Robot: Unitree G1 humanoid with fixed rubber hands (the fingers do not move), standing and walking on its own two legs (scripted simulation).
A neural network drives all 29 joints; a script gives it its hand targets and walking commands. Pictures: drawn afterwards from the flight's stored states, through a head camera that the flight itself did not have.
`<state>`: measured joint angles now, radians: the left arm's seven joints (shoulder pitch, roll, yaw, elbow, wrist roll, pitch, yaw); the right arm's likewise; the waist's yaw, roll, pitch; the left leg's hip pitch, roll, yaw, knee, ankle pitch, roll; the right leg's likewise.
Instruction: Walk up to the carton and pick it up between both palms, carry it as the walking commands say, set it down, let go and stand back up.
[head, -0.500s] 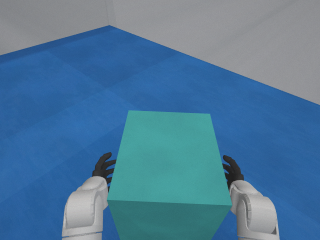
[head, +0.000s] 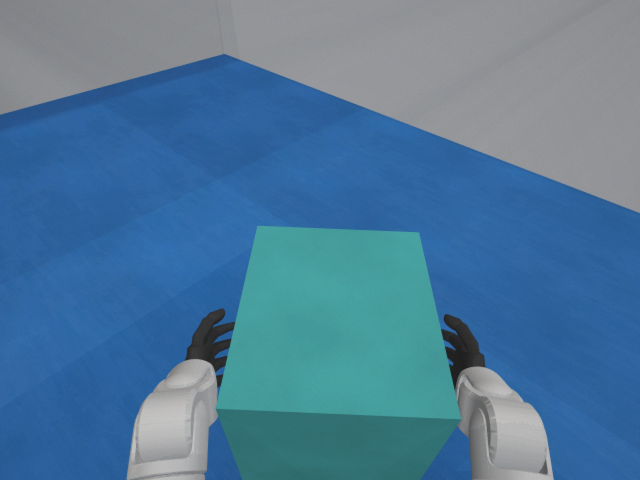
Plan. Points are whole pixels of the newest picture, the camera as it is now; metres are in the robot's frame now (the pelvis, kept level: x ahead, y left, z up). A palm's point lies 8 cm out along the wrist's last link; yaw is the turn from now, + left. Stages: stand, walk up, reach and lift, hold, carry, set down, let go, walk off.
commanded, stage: carry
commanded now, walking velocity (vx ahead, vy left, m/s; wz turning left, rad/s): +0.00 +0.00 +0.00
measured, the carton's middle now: (332, 368) +0.31 +0.00 -0.02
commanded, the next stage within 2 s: hold in 0.66 s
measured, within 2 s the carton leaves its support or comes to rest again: neither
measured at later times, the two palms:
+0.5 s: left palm (205, 372) +0.26 +0.16 +0.05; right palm (468, 379) +0.26 -0.16 +0.05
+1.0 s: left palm (213, 330) +0.31 +0.16 +0.05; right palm (459, 331) +0.32 -0.16 +0.06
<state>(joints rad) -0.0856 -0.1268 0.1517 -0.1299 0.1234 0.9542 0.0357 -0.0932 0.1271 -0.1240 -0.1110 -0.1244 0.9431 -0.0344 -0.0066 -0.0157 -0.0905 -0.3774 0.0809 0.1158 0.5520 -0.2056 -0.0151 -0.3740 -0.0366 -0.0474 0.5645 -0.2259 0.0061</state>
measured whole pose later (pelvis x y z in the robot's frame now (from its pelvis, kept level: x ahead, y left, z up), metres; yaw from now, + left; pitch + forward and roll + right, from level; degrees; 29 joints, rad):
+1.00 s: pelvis +0.03 -0.01 +0.01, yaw -4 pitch -4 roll +0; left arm -0.23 -0.11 0.24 0.16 0.19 0.77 0.00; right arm -0.26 0.11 -0.16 0.22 -0.22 0.73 0.01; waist 0.08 -0.01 0.00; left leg -0.13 -0.01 -0.06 0.42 -0.21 -0.02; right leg -0.14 0.03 0.04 0.42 -0.21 -0.02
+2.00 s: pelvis -0.01 -0.01 -0.03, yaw -5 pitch +13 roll +1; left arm -0.52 -0.11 0.45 0.52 0.27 0.38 -0.04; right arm -0.55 0.12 -0.38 0.57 -0.30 0.36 0.03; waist 0.08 -0.03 0.04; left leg -0.71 -0.02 -0.05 0.75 -0.27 -0.02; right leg -0.73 0.04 0.05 0.77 -0.26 -0.02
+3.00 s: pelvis -0.03 +0.00 -0.17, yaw -5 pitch +43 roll +1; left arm -0.82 -0.02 0.49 0.60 0.21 0.36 -0.01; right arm -0.88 0.03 -0.38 0.68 -0.22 0.34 -0.03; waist 0.07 -0.04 -0.22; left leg -1.68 -0.03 -0.04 1.36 -0.43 -0.03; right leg -1.70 0.06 0.04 1.36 -0.41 0.00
